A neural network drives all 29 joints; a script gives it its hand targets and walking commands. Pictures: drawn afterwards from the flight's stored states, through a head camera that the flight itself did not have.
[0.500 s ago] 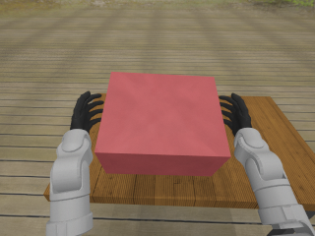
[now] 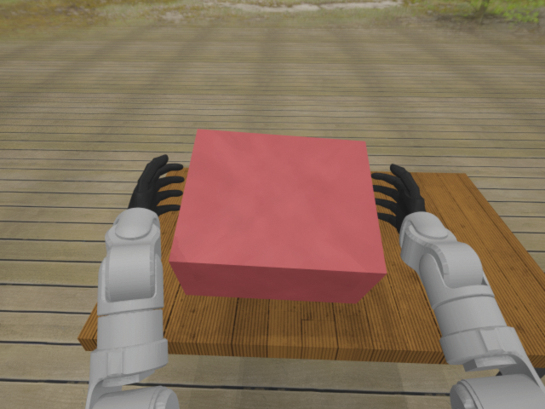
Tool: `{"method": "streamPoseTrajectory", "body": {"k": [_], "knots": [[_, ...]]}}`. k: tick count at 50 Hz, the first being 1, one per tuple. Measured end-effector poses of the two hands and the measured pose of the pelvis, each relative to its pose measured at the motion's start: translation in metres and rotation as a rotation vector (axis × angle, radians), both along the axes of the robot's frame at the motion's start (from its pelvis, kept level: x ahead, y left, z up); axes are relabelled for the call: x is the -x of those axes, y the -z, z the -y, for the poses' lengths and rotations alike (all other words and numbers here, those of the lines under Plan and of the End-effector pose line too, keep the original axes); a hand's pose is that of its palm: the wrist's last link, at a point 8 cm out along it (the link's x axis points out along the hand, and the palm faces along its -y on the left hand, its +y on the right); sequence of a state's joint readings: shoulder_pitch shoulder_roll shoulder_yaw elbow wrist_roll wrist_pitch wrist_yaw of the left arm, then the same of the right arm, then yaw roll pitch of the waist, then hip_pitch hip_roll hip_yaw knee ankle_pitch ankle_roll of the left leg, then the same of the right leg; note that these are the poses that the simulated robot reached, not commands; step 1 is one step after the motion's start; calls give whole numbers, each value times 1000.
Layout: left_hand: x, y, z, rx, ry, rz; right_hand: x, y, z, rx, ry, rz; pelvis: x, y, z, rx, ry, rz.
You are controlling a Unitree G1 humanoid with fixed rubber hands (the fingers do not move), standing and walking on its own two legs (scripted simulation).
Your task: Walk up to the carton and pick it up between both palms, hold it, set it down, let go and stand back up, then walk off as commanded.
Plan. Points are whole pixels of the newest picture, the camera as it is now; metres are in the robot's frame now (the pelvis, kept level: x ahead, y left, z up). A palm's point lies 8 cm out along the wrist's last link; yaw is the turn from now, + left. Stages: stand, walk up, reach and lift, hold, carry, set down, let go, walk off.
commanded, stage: hold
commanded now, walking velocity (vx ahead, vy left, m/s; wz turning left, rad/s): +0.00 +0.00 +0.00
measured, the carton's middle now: (277, 216) +0.39 +0.01 +0.13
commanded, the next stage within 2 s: none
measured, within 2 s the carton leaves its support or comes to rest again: neither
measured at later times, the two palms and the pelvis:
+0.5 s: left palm (149, 214) +0.32 +0.19 +0.20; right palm (412, 229) +0.32 -0.18 +0.16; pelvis +0.00 +0.00 +0.00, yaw +0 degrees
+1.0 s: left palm (144, 205) +0.33 +0.19 +0.21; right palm (409, 207) +0.34 -0.18 +0.18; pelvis +0.00 +0.00 +0.00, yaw +0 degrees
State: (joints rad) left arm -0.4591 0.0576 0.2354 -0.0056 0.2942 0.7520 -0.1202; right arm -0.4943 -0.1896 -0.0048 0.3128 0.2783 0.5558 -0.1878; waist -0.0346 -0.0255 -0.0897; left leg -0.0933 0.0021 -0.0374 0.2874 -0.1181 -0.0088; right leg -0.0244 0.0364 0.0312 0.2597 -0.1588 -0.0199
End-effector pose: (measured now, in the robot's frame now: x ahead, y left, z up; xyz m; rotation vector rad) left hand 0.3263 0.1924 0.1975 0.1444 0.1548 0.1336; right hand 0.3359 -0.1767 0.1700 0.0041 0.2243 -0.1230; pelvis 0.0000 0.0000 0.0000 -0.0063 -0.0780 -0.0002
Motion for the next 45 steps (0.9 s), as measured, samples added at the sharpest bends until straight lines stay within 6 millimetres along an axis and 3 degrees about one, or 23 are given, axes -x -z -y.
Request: {"method": "streamPoseTrajectory", "body": {"k": [3, 5, 11, 13, 21, 23, 28, 30, 36, 38, 40, 45], "knots": [[-2, 29, 0, 38, 10, -122, 0, 16, 2, -2, 6, -51, 0, 0, 0, 0, 0, -1], [-2, 31, 2, 86, 6, -103, 0, 18, 4, -5, 9, -27, -2, 0, 0, 0, 0, -3], [8, -25, 4, 121, -36, 194, 3, -16, 1, -10, -5, 163, -5, 0, 1, -1, 0, -7], [8, -30, 3, 70, -40, 196, 3, -20, 0, -8, -11, 151, -4, 0, 1, -1, 0, -6], [2, 24, 3, 58, 10, -78, 8, 23, 3, -1, 11, -51, 1, 0, -1, 1, 0, 0], [4, 18, 5, 106, 7, -30, 11, 22, 4, 0, 18, -10, 0, 0, -1, 1, 0, -1], [11, -24, 5, 117, -15, 181, 12, -4, 1, -5, 3, 112, 1, 0, 0, 0, 0, 0], [10, -26, 3, 73, -30, 176, 10, -8, -1, -3, -9, 103, 2, 0, 0, 1, 0, 1], [1, 26, 0, 40, -22, -91, 4, 12, 0, -1, 2, -32, 3, 0, -1, 2, 0, 3], [0, 34, 2, 66, -15, -118, 3, 16, 2, -6, 8, -27, 3, 0, -1, 1, 0, 2], [0, 28, 4, 111, -22, -75, 1, 11, 3, -8, 11, 15, 1, 0, -1, 1, 0, 0], [5, -24, 3, 119, -48, 171, -3, -21, 0, -11, -4, 161, -3, 0, 0, 0, 0, -6]]}}
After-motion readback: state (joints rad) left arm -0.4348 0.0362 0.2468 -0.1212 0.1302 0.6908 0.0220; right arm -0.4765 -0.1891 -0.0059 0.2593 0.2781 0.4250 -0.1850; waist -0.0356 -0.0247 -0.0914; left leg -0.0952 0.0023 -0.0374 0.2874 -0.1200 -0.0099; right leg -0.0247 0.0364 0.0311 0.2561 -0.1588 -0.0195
